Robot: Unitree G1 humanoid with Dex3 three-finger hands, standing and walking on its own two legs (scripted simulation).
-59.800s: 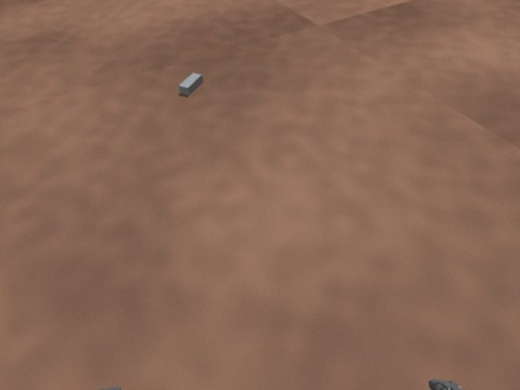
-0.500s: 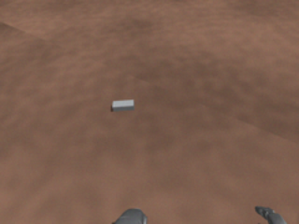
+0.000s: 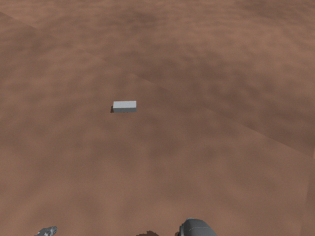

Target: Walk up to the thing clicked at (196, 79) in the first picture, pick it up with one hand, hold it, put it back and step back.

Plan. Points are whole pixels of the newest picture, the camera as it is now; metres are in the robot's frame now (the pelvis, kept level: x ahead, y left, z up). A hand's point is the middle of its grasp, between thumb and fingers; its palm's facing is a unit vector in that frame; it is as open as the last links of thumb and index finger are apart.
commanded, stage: step back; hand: left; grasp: from above
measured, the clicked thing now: (125, 106) +1.13 +0.25 -0.73
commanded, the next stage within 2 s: stand in 0.76 s
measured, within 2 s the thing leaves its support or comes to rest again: neither
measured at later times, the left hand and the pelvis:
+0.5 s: hand (70, 234) +0.14 +0.26 -0.15, palm faces +0.01 -0.94 -0.34, open 7.4 cm; pelvis +0.03 +0.00 +0.00, yaw +1 degrees
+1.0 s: hand out of the picture +0.10 +0.24 -0.14, palm faces +0.01 -0.94 -0.33, open 7.4 cm; pelvis +0.03 -0.01 +0.02, yaw +1 degrees
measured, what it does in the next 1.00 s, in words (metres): steps on the spot: right foot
